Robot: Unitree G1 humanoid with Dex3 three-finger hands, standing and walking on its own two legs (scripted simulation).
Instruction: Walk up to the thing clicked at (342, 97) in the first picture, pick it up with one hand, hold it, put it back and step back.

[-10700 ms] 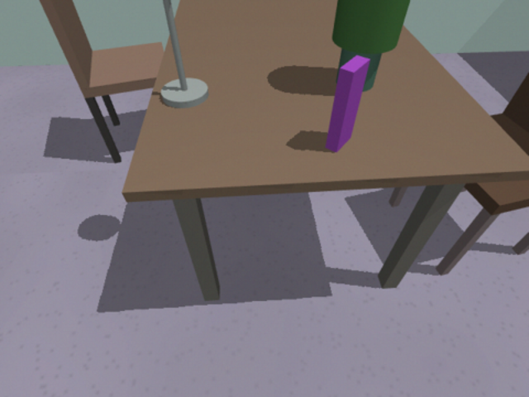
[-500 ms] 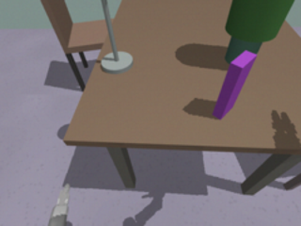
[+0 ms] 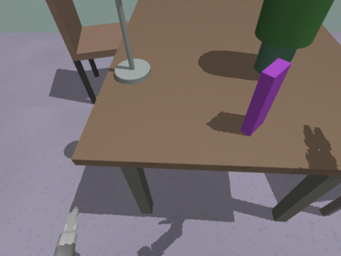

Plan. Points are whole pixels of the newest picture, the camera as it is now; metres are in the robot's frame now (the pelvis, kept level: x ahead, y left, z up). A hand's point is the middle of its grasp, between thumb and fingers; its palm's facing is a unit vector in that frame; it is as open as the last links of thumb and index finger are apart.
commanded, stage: go down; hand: right
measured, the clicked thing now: (262, 101) +0.49 -0.20 +0.10
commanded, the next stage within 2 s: approach in 0.02 s
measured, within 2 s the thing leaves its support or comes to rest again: neither
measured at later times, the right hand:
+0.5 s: hand (336, 115) +0.41 -0.32 +0.13, palm faces +0.11 +0.99 +0.04, open 17.1 cm
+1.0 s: hand (274, 113) +0.46 -0.23 +0.08, palm faces +0.16 +0.99 +0.04, open 17.4 cm
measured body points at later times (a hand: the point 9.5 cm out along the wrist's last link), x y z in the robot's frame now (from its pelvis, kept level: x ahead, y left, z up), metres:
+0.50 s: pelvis +0.00 +0.00 -0.01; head +0.05 -0.02 +0.44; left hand +0.14 +0.25 -0.06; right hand +0.40 -0.37 +0.13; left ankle -0.02 +0.15 -0.72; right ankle +0.00 -0.12 -0.72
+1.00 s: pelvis -0.01 +0.00 -0.03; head +0.05 -0.02 +0.42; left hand +0.13 +0.26 -0.05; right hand +0.44 -0.28 +0.08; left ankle -0.02 +0.15 -0.72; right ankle +0.00 -0.12 -0.72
